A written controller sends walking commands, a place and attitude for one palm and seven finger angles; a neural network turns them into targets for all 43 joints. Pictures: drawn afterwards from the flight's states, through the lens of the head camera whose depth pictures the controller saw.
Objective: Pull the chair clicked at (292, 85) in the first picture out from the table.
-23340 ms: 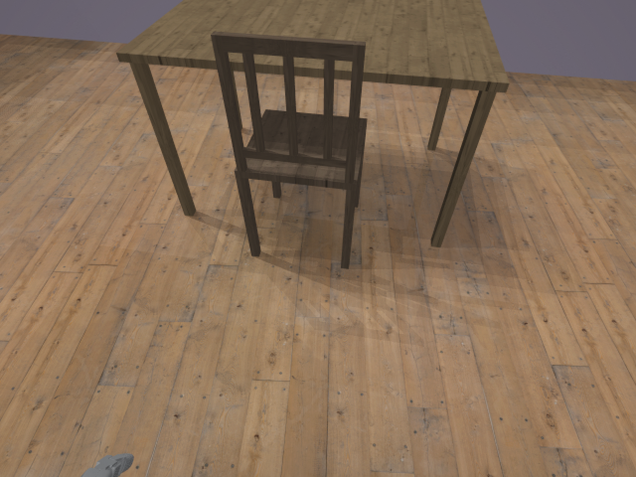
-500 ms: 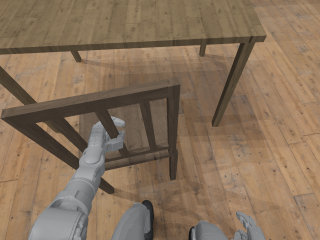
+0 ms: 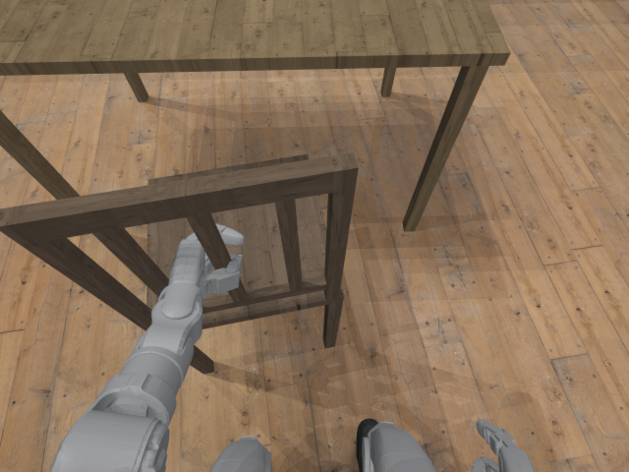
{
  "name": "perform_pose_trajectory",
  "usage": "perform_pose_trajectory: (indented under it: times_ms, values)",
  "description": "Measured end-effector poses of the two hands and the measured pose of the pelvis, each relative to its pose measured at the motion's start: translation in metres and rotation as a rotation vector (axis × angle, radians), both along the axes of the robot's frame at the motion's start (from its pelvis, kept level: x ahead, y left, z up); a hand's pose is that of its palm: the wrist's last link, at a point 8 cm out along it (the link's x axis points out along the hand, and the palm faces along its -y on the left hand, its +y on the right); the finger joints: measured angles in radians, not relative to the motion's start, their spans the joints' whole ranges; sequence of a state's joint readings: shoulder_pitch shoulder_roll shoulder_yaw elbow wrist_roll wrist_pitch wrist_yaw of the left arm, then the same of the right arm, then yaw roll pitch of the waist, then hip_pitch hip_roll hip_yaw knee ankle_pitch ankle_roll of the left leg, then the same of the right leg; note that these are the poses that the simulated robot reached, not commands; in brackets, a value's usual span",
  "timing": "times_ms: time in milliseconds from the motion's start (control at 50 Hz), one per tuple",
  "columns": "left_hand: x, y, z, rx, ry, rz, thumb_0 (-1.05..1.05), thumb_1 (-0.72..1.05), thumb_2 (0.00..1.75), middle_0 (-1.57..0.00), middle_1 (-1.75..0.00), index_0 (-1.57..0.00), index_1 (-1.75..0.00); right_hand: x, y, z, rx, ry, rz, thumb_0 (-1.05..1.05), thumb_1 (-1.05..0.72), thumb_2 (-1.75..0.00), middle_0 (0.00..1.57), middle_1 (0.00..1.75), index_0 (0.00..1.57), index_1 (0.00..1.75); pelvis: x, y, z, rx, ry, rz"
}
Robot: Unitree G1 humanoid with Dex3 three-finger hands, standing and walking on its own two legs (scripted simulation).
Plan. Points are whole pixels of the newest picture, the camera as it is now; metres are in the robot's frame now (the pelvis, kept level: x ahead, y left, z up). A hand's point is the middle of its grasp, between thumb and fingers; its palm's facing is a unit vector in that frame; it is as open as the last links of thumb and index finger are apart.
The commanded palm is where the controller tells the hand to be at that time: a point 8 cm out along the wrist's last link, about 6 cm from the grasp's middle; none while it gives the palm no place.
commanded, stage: step backward, pulling the chair out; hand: left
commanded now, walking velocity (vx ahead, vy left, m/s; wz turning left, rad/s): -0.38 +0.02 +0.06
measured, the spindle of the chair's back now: (222, 262) +0.40 +0.15 -0.07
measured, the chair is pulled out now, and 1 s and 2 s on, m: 0.27 0.49 0.61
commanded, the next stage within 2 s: stop walking, hand still on the chair in 1.04 s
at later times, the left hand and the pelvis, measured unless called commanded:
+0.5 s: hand (225, 341) +0.27 +0.13 -0.05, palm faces +0.06 -0.98 -0.19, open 5.6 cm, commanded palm +0.26 +0.18 -0.05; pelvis -0.10 -0.02 +0.01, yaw +1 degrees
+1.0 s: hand (200, 448) +0.15 +0.14 -0.05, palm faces -0.01 -0.98 -0.17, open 5.6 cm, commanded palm +0.15 +0.20 -0.05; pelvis -0.20 +0.02 +0.01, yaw +1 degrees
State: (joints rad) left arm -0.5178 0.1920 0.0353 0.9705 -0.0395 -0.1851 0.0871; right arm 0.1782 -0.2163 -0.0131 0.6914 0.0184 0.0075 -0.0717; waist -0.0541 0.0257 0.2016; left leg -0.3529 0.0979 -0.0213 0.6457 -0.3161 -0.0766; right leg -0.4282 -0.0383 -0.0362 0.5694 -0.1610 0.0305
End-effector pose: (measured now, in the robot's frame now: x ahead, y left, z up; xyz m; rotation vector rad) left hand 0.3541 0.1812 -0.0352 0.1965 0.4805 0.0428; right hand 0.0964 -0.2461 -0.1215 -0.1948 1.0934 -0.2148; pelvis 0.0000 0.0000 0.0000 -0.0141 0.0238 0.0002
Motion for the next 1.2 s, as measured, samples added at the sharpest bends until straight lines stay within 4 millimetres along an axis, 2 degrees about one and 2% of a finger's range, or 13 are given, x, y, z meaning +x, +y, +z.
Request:
perform_pose_trajectory:
  times_ms: [100, 200, 320, 400, 480, 560, 640, 720, 820, 900, 960, 1040, 1200]
  values:
    - [-0.022, -0.002, 0.000, -0.003, -0.003, 0.008, 0.04, 0.63, 0.77, -0.29, -1.22, -0.50, -1.45, -0.022, 0.006, -0.009, 0.006, 0.016, -0.010, 0.01, -0.90, -0.90, 0.20, 0.30, 0.21, 0.30, -0.020, 0.004, -0.003, 0.003, 0.014, 0.021]
    - [-0.043, 0.001, 0.000, -0.011, -0.002, -0.014, 0.04, 0.64, 0.76, -0.27, -1.24, -0.50, -1.45, -0.048, 0.006, -0.003, -0.045, 0.032, -0.004, 0.01, -0.91, -0.90, 0.20, 0.30, 0.21, 0.30, -0.039, 0.012, -0.003, 0.027, 0.001, 0.008]
    - [-0.070, 0.003, 0.000, -0.018, 0.012, 0.021, 0.05, 0.63, 0.77, -0.27, -1.23, -0.50, -1.45, -0.074, 0.003, -0.004, -0.012, 0.058, 0.022, 0.01, -0.91, -0.90, 0.20, 0.30, 0.21, 0.29, -0.055, 0.000, 0.000, -0.006, 0.011, 0.012]
    - [-0.085, 0.001, 0.001, -0.002, 0.016, 0.054, 0.05, 0.62, 0.78, -0.30, -1.21, -0.50, -1.45, -0.090, -0.006, -0.012, 0.017, 0.072, 0.036, 0.01, -0.90, -0.90, 0.20, 0.30, 0.21, 0.30, -0.073, -0.012, 0.002, -0.035, -0.006, 0.010]
    - [-0.100, -0.004, 0.002, -0.001, 0.035, 0.070, 0.06, 0.62, 0.77, -0.30, -1.18, -0.50, -1.45, -0.107, -0.022, -0.006, 0.001, 0.077, -0.003, 0.01, -0.90, -0.90, 0.20, 0.30, 0.21, 0.30, -0.092, -0.017, 0.009, 0.010, 0.009, 0.010]
    - [-0.115, -0.008, 0.004, -0.011, 0.053, 0.073, 0.07, 0.63, 0.75, -0.29, -1.18, -0.50, -1.45, -0.117, -0.035, 0.003, -0.050, 0.063, 0.007, 0.01, -0.91, -0.90, 0.20, 0.30, 0.21, 0.29, -0.110, -0.012, 0.013, 0.046, 0.034, 0.031]
    - [-0.131, -0.008, 0.003, -0.019, 0.060, 0.047, 0.06, 0.64, 0.74, -0.27, -1.19, -0.50, -1.45, -0.126, -0.038, 0.010, -0.101, 0.046, 0.019, 0.01, -0.91, -0.90, 0.20, 0.30, 0.20, 0.29, -0.130, 0.000, 0.013, 0.056, 0.053, 0.061]
    - [-0.148, -0.003, 0.002, -0.032, 0.033, -0.013, 0.05, 0.65, 0.74, -0.25, -1.23, -0.50, -1.45, -0.139, -0.027, 0.014, -0.153, 0.022, 0.029, 0.01, -0.91, -0.90, 0.20, 0.30, 0.20, 0.29, -0.153, 0.020, 0.005, 0.034, 0.063, 0.081]
    - [-0.179, 0.006, 0.002, -0.042, 0.029, -0.053, 0.04, 0.67, 0.74, -0.22, -1.24, -0.50, -1.45, -0.166, 0.008, 0.019, -0.095, 0.014, 0.020, 0.01, -0.91, -0.90, 0.20, 0.30, 0.20, 0.29, -0.175, 0.029, 0.009, 0.041, 0.019, 0.031]
    - [-0.203, 0.011, 0.003, -0.041, 0.043, -0.031, 0.06, 0.66, 0.76, -0.24, -1.22, -0.50, -1.45, -0.192, 0.037, 0.006, 0.025, 0.051, 0.041, 0.01, -0.91, -0.90, 0.20, 0.30, 0.20, 0.29, -0.183, 0.025, 0.011, 0.004, 0.006, 0.027]
    - [-0.216, 0.012, 0.003, -0.027, 0.038, -0.009, 0.06, 0.64, 0.77, -0.27, -1.21, -0.50, -1.45, -0.209, 0.046, -0.010, 0.091, 0.076, 0.038, 0.01, -0.91, -0.90, 0.20, 0.30, 0.21, 0.30, -0.193, 0.019, 0.006, -0.009, -0.012, 0.019]
    - [-0.230, 0.010, 0.004, -0.024, 0.055, 0.006, 0.07, 0.63, 0.78, -0.29, -1.18, -0.50, -1.45, -0.226, 0.033, -0.012, 0.065, 0.069, 0.007, 0.00, -0.94, -0.90, 0.21, 0.30, 0.21, 0.30, -0.217, 0.019, 0.009, 0.001, -0.016, 0.019]
    - [-0.258, 0.010, 0.003, -0.039, 0.043, -0.032, 0.06, 0.64, 0.76, -0.27, -1.22, -0.50, -1.45, -0.263, 0.005, 0.010, -0.093, 0.015, -0.008, 0.01, -0.92, -0.90, 0.20, 0.30, 0.21, 0.29, -0.257, 0.037, 0.006, 0.030, -0.004, 0.030]
